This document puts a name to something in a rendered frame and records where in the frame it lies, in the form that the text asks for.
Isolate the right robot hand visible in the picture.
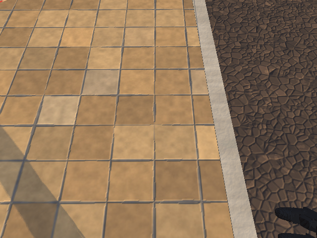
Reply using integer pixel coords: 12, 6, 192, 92
274, 206, 317, 238

